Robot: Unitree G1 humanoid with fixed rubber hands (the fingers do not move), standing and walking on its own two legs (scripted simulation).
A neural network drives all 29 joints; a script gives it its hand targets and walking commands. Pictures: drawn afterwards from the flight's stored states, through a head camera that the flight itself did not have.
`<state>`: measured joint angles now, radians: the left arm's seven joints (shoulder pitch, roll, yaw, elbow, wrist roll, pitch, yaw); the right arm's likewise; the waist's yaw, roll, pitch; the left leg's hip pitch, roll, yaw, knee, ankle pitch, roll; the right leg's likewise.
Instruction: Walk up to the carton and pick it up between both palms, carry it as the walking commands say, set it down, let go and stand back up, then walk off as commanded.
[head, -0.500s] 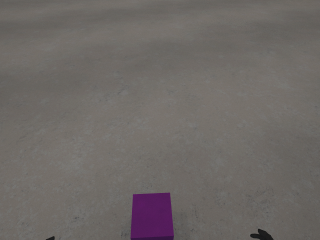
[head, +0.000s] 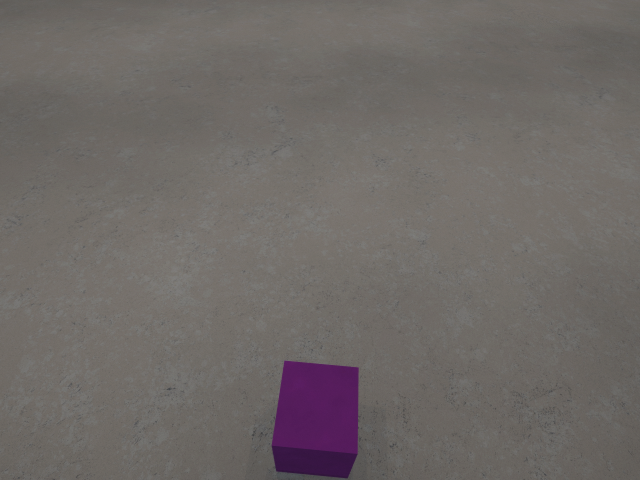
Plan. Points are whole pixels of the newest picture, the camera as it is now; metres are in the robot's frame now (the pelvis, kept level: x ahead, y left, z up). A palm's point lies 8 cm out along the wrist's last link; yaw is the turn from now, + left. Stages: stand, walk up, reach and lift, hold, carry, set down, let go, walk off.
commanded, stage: walk off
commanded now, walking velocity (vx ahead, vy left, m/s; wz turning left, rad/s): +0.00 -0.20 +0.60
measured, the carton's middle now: (316, 420) +0.42 +0.01 -0.63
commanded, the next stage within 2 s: stand in 0.92 s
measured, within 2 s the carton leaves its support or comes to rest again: neither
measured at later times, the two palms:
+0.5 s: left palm out of the picture +0.03 +0.19 -0.11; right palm out of the picture +0.17 -0.35 -0.09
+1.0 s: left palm out of the picture +0.02 +0.06 -0.12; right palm (561, 379) +0.32 -0.36 -0.11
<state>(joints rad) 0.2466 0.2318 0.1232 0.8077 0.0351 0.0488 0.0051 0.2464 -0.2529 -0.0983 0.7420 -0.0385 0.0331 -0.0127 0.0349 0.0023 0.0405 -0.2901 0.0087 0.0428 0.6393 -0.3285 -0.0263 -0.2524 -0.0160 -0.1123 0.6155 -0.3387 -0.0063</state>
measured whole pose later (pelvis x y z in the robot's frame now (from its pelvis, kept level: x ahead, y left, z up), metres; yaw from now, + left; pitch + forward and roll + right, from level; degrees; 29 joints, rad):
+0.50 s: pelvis +0.03 -0.10 +0.01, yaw +18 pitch +2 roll -2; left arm 0.19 0.26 0.12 0.80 0.04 0.06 -0.01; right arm 0.33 -0.25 -0.10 0.74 -0.04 0.04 -0.03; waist 0.03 0.00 0.05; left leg -0.33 0.00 -0.31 0.56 -0.28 -0.08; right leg -0.37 0.00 -0.05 0.67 -0.35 0.06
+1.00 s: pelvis +0.09 -0.19 +0.00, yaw +33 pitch +2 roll +0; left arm 0.23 0.16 0.12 0.80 0.04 0.04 0.03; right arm 0.22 -0.25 -0.10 0.74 -0.04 0.06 -0.02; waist 0.02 0.01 0.05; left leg -0.42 0.02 0.12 0.94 -0.51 -0.09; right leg -0.23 0.00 -0.32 0.55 -0.36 -0.12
